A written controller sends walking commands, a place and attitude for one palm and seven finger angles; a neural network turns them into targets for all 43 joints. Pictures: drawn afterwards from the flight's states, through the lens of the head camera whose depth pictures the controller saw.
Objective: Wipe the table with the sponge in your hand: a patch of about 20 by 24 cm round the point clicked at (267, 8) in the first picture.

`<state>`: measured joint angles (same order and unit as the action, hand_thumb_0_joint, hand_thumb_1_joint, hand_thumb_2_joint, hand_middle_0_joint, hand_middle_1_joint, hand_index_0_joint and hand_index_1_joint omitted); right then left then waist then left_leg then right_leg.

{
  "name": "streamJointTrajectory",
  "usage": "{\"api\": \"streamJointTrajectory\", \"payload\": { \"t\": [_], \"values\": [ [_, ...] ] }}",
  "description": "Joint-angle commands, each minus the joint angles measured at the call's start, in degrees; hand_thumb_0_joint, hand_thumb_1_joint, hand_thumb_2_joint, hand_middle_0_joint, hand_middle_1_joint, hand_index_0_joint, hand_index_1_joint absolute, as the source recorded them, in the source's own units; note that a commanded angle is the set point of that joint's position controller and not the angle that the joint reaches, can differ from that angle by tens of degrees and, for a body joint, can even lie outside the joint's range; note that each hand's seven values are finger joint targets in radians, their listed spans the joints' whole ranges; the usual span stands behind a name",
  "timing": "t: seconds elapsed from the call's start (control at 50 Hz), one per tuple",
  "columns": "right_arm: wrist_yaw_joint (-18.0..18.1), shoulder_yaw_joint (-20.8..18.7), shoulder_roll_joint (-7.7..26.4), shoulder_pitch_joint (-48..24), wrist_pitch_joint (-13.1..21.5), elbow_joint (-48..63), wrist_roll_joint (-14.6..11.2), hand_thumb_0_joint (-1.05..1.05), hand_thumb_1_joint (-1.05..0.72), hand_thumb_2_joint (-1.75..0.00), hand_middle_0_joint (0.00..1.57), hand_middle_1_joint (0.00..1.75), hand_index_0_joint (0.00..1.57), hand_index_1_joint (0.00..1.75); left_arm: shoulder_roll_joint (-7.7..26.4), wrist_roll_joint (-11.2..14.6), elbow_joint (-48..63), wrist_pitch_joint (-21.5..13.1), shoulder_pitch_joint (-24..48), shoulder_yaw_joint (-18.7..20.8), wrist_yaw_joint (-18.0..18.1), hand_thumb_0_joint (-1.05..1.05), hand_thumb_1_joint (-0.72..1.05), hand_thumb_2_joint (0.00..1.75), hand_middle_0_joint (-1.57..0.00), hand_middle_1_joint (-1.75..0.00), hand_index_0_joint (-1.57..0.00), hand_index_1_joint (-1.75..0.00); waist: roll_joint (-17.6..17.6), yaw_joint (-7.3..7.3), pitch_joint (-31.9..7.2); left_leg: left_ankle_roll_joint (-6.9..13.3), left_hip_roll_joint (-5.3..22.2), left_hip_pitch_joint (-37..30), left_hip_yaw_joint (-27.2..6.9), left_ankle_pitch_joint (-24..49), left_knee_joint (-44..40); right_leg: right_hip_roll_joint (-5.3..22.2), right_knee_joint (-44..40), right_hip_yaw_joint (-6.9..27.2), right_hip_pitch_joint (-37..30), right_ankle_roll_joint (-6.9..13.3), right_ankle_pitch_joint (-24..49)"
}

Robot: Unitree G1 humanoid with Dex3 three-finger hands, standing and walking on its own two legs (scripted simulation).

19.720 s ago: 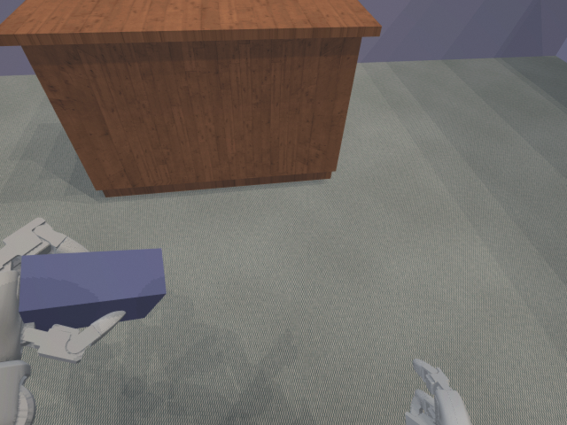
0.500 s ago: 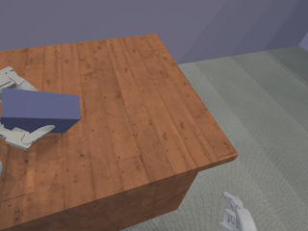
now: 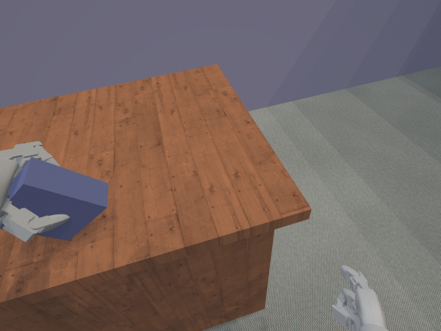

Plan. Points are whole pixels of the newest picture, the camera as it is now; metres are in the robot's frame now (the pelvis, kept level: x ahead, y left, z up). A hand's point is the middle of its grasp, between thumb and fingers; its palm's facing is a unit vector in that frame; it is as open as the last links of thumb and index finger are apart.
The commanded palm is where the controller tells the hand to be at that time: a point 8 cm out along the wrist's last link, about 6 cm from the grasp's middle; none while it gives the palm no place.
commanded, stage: turn the palm down, sponge in hand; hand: left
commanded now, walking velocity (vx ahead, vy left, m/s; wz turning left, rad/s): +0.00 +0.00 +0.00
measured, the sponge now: (64, 206) +0.24 +0.29 +0.15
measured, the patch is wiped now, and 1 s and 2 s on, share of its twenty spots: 0.00 0.00 0.00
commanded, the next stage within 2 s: move the sponge above the wiping area in 1.58 s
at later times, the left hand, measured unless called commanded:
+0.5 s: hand (51, 182) +0.25 +0.29 +0.20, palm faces +0.19 -0.36 -0.92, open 9.2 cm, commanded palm +0.21 +0.31 +0.26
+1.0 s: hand (33, 166) +0.25 +0.30 +0.23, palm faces +0.22 -0.09 -0.97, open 9.2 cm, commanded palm +0.20 +0.32 +0.30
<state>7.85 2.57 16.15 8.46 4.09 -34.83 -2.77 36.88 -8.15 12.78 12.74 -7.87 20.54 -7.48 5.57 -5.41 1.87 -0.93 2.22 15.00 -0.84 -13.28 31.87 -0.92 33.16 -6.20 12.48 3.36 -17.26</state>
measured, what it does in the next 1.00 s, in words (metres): stands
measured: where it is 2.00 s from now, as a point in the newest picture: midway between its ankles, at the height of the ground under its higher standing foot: outside the picture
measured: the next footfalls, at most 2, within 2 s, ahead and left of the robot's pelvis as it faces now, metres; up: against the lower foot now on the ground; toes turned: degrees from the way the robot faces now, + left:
none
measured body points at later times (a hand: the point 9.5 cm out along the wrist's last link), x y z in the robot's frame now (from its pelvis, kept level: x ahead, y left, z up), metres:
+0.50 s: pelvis +0.02 +0.02 +0.00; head +0.02 -0.03 +0.44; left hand +0.24 +0.31 +0.25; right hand +0.24 -0.21 -0.09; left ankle +0.05 +0.15 -0.73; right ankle +0.02 -0.07 -0.73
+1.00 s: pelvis +0.00 +0.05 +0.01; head -0.01 +0.00 +0.46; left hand +0.24 +0.30 +0.28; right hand +0.27 -0.14 -0.06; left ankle +0.05 +0.15 -0.73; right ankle +0.02 -0.07 -0.73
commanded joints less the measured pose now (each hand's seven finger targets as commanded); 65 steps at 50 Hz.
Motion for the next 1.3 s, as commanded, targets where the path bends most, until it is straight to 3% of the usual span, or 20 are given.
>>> {"api": "streamJointTrajectory", "payload": {
  "t": [0.0,0.04,0.06,0.1,0.16,0.18,0.22,0.26,0.34,0.42,0.48,0.56,0.6,0.76,0.86,0.9,0.96,1.08,1.16,1.28],
  "values": [
    [1.20,-3.10,3.91,-9.79,4.56,10.42,0.84,0.00,-0.90,-0.90,0.20,0.30,0.20,0.30,17.96,-0.84,15.69,-9.05,14.68,8.40,-1.34,0.00,0.10,1.30,-1.20,-1.60,-1.20,-1.60,-7.14,0.86,-6.55,1.37,-2.30,-0.17,1.86,0.56,1.42,6.58,-13.24,14.49,1.90,-4.23,-10.22],
    [0.84,-3.86,3.59,-8.53,4.78,10.63,1.31,0.00,-0.90,-0.90,0.20,0.30,0.20,0.30,21.08,-1.00,19.84,-12.67,10.86,13.67,0.31,0.00,0.10,1.30,-1.20,-1.60,-1.20,-1.60,-7.38,-0.80,-11.34,1.17,-2.50,0.67,1.41,2.90,3.14,7.26,-10.90,15.46,-1.00,-4.62,-3.74],
    [0.46,-3.60,3.24,-10.31,5.41,10.60,0.69,0.00,-0.90,-0.90,0.20,0.30,0.20,0.30,23.78,-1.26,20.60,-13.62,10.27,17.12,2.31,0.00,0.10,1.30,-1.20,-1.60,-1.20,-1.60,-3.98,-2.27,-12.16,0.94,-3.13,0.46,1.73,3.79,3.27,6.69,-10.50,16.05,-1.36,-3.48,-4.97],
    [-0.42,-4.63,3.23,-6.18,4.81,10.38,1.08,0.00,-0.90,-0.90,0.20,0.30,0.20,0.30,21.02,-1.02,19.26,-13.31,5.06,17.80,5.22,0.00,0.10,1.30,-1.20,-1.60,-1.20,-1.60,-3.30,-1.92,-12.57,0.49,-2.32,2.51,1.25,5.13,4.66,8.07,-8.38,15.72,-2.31,-4.01,3.81],
    [-1.46,-5.06,4.62,-6.34,3.55,9.72,-0.16,0.00,-0.90,-0.90,0.20,0.30,0.20,0.30,20.77,-1.44,13.87,-7.89,1.44,17.80,8.15,0.00,0.10,1.30,-1.20,-1.60,-1.20,-1.60,-0.40,-2.72,-10.17,0.58,-2.51,3.35,2.15,6.75,3.65,7.55,-5.97,14.27,-1.92,-3.90,11.97],
    [-1.64,-5.12,4.99,-4.66,2.62,10.49,0.05,0.00,-0.90,-0.90,0.20,0.30,0.20,0.30,17.54,-1.46,14.21,-5.61,0.41,13.87,8.39,0.00,0.10,1.30,-1.20,-1.60,-1.20,-1.60,-2.37,-2.16,-10.02,0.39,-1.57,4.35,2.10,7.74,3.17,8.06,-4.55,12.40,-2.66,-4.60,17.12],
    [-1.47,-5.12,6.30,-4.97,1.25,11.50,-0.37,0.00,-0.90,-0.90,0.20,0.30,0.20,0.30,18.48,-3.00,16.20,-0.45,-0.25,11.79,7.81,0.00,0.10,1.30,-1.20,-1.60,-1.20,-1.60,-3.22,-2.03,-10.01,1.08,-1.80,2.82,3.20,9.62,1.36,6.25,-2.92,9.47,-2.20,-5.00,20.21],
    [-1.05,-4.53,6.81,-7.16,0.90,11.70,-1.53,0.00,-0.90,-0.90,0.20,0.30,0.20,0.30,18.90,-5.50,13.85,3.80,0.84,9.89,6.94,0.00,0.10,1.30,-1.20,-1.60,-1.20,-1.60,-4.40,-1.72,-6.17,1.69,-2.21,2.16,3.89,9.32,0.67,4.72,-4.02,8.65,0.82,-4.67,15.77],
    [0.16,-3.57,6.11,-7.86,1.55,14.06,-1.43,0.00,-0.90,-0.90,0.20,0.30,0.20,0.30,20.52,-8.75,22.28,4.18,3.99,7.90,2.77,0.00,0.10,1.30,-1.20,-1.60,-1.20,-1.60,-9.18,-0.52,-11.59,3.02,-2.31,-0.97,3.12,11.04,0.94,4.56,-3.23,8.03,-0.60,-5.45,18.65],
    [0.97,-3.36,4.59,-8.22,3.46,13.56,-0.77,0.00,-0.90,-0.90,0.20,0.30,0.20,0.30,20.22,-11.84,29.45,-0.76,7.38,7.65,2.74,0.00,0.10,1.30,-1.20,-1.60,-1.20,-1.60,-4.51,-0.76,-16.31,3.02,-2.57,-5.96,2.70,12.25,0.41,3.67,-3.81,6.67,0.23,-4.63,16.73],
    [0.66,-2.87,3.78,-8.80,3.79,12.55,-0.21,0.00,-0.90,-0.90,0.20,0.30,0.20,0.30,20.43,-15.77,30.07,-0.34,8.59,8.36,5.95,0.00,0.10,1.30,-1.20,-1.60,-1.20,-1.60,0.49,-1.82,-16.13,2.40,-2.47,-6.29,2.27,13.23,-0.96,3.05,-4.13,5.44,0.26,-3.21,15.07],
    [-0.79,-2.24,4.14,-12.64,2.51,10.13,-1.40,0.00,-0.90,-0.90,0.20,0.30,0.20,0.30,19.79,-18.80,20.99,7.28,11.81,7.87,8.77,0.00,0.10,1.30,-1.20,-1.60,-1.20,-1.60,3.59,-3.01,-10.14,0.76,-1.58,-3.53,0.77,9.58,-5.08,2.14,-5.49,5.23,0.41,-2.17,9.19],
    [-1.08,-2.04,4.89,-11.54,0.91,10.00,-1.13,0.00,-0.90,-0.90,0.20,0.30,0.20,0.30,19.05,-19.74,19.70,10.99,14.67,4.19,8.07,0.00,0.10,1.30,-1.20,-1.60,-1.20,-1.60,1.43,-2.38,-9.56,0.54,-0.86,-2.70,0.39,8.94,-6.94,2.50,-6.20,4.35,-0.69,-2.41,8.75],
    [-1.02,1.03,2.84,-22.25,-0.21,12.59,-2.66,0.00,-0.90,-0.90,0.20,0.30,0.20,0.30,13.36,-27.18,22.69,17.13,20.25,-8.44,-0.93,0.00,0.10,1.30,-1.20,-1.60,-1.20,-1.60,0.30,-1.79,-11.23,1.87,-1.62,-6.17,-1.44,3.54,-10.22,1.23,-7.87,4.81,-0.46,-1.91,5.37],
    [-0.56,0.99,2.91,-24.32,-0.02,12.17,-1.11,0.00,-0.90,-0.90,0.20,0.30,0.20,0.30,21.59,-35.20,30.75,15.34,27.84,-4.73,-1.69,0.00,0.10,1.30,-1.20,-1.60,-1.20,-1.60,5.75,-3.58,-16.36,2.39,-1.45,-7.91,-3.61,4.45,-12.32,0.16,-6.29,6.52,-4.41,-0.57,6.14],
    [-0.62,0.68,2.96,-21.50,-0.16,10.32,-0.30,0.00,-0.90,-0.90,0.20,0.30,0.20,0.30,23.49,-36.72,27.42,14.54,29.18,-2.62,-0.11,0.00,0.10,1.30,-1.20,-1.60,-1.20,-1.60,3.91,-3.80,-16.54,1.98,-1.45,-8.25,-3.79,7.06,-12.42,0.98,-6.86,6.00,-4.71,-0.50,6.00],
    [-1.38,0.78,2.94,-25.06,-0.29,9.07,-0.80,0.00,-0.90,-0.90,0.20,0.30,0.20,0.30,23.53,-36.81,22.60,16.14,30.48,-0.31,1.72,0.00,0.10,1.30,-1.20,-1.60,-1.20,-1.60,4.73,-5.53,-14.64,1.27,-1.71,-6.76,-4.29,6.13,-12.94,0.16,-7.67,7.95,-5.18,0.82,5.44],
    [-2.60,0.69,3.58,-22.56,-1.96,9.10,-1.96,0.00,-0.90,-0.90,0.20,0.30,0.20,0.30,13.77,-33.12,14.86,17.99,20.78,-7.47,-1.18,0.00,0.10,1.30,-1.20,-1.60,-1.20,-1.60,-4.51,-3.30,-10.29,1.36,-1.37,-4.74,-1.16,6.80,-10.84,1.85,-10.24,6.05,-2.06,-1.20,6.46],
    [-2.69,0.95,2.77,-24.75,-1.38,11.10,-2.73,0.00,-0.90,-0.90,0.20,0.30,0.20,0.30,9.59,-34.44,17.97,17.72,19.61,-12.24,-2.38,0.00,0.10,1.30,-1.20,-1.60,-1.20,-1.60,-1.73,-2.46,-9.56,1.74,-1.82,-5.15,-1.16,1.46,-10.82,1.75,-10.48,6.88,-0.07,-1.18,3.48],
    [-1.18,0.50,2.84,-24.54,0.98,10.86,-0.57,0.00,-0.90,-0.90,0.20,0.30,0.20,0.30,21.06,-39.68,29.04,14.32,30.93,-5.85,0.66,0.00,0.10,1.30,-1.20,-1.60,-1.20,-1.60,0.83,-3.41,-18.55,2.74,-3.58,-8.31,-1.19,7.12,-8.41,2.10,-9.31,9.91,-4.62,-0.31,2.25]
  ]
}}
